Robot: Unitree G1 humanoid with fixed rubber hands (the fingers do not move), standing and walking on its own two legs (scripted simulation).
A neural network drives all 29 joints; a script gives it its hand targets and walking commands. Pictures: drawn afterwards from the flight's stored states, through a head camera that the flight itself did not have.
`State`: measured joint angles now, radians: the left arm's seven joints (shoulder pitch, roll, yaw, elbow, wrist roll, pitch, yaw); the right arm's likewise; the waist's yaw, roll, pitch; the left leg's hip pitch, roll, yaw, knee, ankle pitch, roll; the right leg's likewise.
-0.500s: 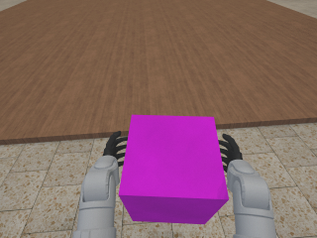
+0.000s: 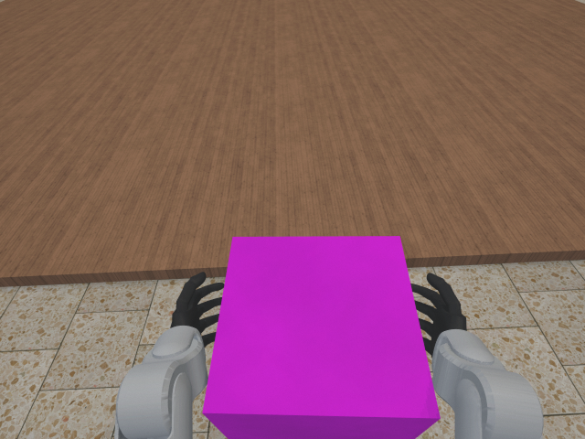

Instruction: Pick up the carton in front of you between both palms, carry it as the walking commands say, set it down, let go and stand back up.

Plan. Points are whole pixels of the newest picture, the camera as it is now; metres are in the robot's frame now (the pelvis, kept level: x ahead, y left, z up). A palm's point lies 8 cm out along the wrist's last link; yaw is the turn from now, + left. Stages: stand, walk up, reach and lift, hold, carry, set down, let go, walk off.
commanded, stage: carry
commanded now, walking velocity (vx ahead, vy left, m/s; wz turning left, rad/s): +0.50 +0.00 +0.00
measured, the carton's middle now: (315, 352) +0.24 +0.00 +0.02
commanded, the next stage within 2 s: none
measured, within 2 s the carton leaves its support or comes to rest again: neither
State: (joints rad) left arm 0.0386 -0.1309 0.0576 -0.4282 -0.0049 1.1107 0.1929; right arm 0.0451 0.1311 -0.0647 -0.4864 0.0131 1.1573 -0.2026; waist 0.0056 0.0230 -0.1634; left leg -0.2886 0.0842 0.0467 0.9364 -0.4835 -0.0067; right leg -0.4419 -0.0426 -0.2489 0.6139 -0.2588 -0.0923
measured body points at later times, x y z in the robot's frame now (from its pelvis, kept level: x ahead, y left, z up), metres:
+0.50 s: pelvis +0.34 +0.03 +0.00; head +0.34 +0.03 +0.45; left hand +0.59 +0.16 +0.08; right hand +0.57 -0.14 +0.08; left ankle +0.39 +0.09 -0.72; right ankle +0.15 -0.07 -0.62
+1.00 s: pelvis +0.66 -0.03 +0.00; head +0.72 -0.04 +0.44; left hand +1.03 +0.14 +0.11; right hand +1.04 -0.18 +0.11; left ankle +0.55 +0.10 -0.61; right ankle +0.73 -0.09 -0.72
